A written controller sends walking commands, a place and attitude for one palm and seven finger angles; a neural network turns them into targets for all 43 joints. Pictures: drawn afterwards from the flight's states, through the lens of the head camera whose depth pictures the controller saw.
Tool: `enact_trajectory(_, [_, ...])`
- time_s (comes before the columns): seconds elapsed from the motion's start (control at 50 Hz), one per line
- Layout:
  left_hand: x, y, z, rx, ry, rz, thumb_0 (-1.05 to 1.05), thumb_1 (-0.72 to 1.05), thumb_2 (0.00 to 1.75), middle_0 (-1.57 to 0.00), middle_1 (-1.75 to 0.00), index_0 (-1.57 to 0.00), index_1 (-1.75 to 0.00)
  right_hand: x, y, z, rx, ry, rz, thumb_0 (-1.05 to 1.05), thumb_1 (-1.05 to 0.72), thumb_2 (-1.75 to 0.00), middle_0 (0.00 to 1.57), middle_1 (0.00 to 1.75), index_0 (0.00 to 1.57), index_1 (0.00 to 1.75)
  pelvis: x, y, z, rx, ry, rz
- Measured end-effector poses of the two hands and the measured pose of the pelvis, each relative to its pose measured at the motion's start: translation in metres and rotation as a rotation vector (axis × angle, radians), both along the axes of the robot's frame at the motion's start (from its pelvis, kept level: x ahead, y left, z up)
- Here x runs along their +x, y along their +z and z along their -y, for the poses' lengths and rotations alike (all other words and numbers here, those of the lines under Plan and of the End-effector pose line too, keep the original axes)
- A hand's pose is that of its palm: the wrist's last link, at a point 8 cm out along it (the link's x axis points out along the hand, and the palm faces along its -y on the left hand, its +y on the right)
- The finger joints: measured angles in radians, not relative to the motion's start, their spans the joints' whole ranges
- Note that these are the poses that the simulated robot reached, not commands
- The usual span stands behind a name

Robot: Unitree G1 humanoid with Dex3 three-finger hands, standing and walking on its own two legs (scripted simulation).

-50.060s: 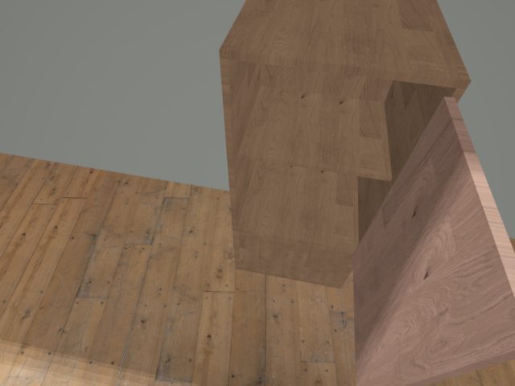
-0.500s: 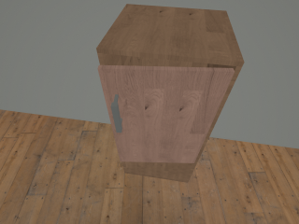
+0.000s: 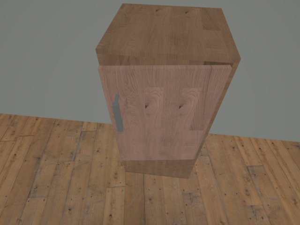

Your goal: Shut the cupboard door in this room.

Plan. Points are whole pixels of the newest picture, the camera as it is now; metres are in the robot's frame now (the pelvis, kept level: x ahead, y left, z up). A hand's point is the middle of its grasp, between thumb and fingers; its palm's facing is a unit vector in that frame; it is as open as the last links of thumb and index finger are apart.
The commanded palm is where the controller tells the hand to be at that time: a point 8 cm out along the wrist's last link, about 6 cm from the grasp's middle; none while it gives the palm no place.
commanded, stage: look again from close up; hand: left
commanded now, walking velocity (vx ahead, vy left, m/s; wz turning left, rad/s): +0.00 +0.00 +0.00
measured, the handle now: (118, 113) +0.47 +0.15 -0.01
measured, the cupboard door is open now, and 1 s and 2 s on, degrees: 8 8 8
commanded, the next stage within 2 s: raise the hand and make a fist in 0.38 s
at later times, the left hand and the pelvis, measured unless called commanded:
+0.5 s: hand out of the picture +0.03 +0.14 -0.17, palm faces +0.02 -0.98 -0.21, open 7.3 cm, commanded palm +0.11 +0.19 -0.07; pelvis +0.02 -0.03 +0.00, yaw +0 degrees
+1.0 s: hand out of the picture +0.14 +0.15 -0.06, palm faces +0.16 -0.99 -0.04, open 5.7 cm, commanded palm +0.13 +0.19 -0.05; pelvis -0.03 -0.07 -0.12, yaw +5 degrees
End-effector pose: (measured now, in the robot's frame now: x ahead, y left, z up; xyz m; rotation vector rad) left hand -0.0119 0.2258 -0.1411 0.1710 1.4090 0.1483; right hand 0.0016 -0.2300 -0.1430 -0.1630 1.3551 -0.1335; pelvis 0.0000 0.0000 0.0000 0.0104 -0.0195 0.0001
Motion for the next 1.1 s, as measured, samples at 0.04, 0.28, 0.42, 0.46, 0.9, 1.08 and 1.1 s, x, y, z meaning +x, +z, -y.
enact_trajectory(0.04, [0.000,-0.001,0.006,-0.009,0.004,-0.006,0.00,0.90,0.90,-0.20,-0.30,-0.20,-0.30,0.003,0.000,0.001,0.002,-0.001,0.001,0.01,-0.91,-0.90,0.20,0.30,0.20,0.29,0.002,0.000,0.003,0.000,0.000,0.001])
enact_trajectory(0.28, [0.021,-0.002,0.030,-0.018,0.008,0.015,0.01,0.92,0.90,-0.20,-0.30,-0.20,-0.30,0.030,-0.001,0.015,0.004,-0.001,0.030,0.01,-0.92,-0.90,0.20,0.30,0.20,0.29,0.014,0.001,0.021,0.000,-0.001,0.003])
enact_trajectory(0.42, [0.034,-0.001,0.035,-0.006,0.008,0.039,0.01,0.92,0.90,-0.20,-0.30,-0.20,-0.30,0.036,-0.001,0.025,0.002,0.000,0.028,0.01,-0.92,-0.90,0.20,0.30,0.20,0.29,0.019,0.001,0.030,-0.001,0.001,0.001])
enact_trajectory(0.46, [0.037,0.000,0.036,-0.003,0.007,0.044,0.01,0.92,0.90,-0.20,-0.30,-0.20,-0.30,0.036,-0.001,0.027,0.003,0.000,0.024,0.01,-0.92,-0.90,0.20,0.30,0.20,0.29,0.020,0.002,0.033,-0.001,0.002,0.001])
enact_trajectory(0.9, [0.127,0.063,0.036,-0.109,-0.026,1.320,0.01,0.90,0.90,-0.42,-0.54,-0.42,-0.53,0.219,0.018,0.073,-0.106,0.251,0.936,0.01,-0.91,-0.90,0.20,0.30,0.20,0.29,-0.025,-0.106,0.067,-0.010,0.069,-0.242])
enact_trajectory(1.08, [0.141,0.093,0.031,-0.076,-0.117,1.452,0.02,0.90,0.90,-0.58,-0.71,-0.58,-0.71,0.204,-0.026,0.025,-0.006,0.284,0.828,0.01,-0.91,-0.90,0.20,0.30,0.20,0.30,-0.031,-0.119,0.063,-0.065,0.089,-0.265])
enact_trajectory(1.1, [0.147,0.093,0.031,-0.097,-0.128,1.440,0.02,0.90,0.90,-0.60,-0.73,-0.59,-0.73,0.197,-0.030,0.022,0.007,0.268,0.804,0.01,-0.91,-0.90,0.20,0.30,0.20,0.30,-0.031,-0.118,0.061,-0.066,0.087,-0.267])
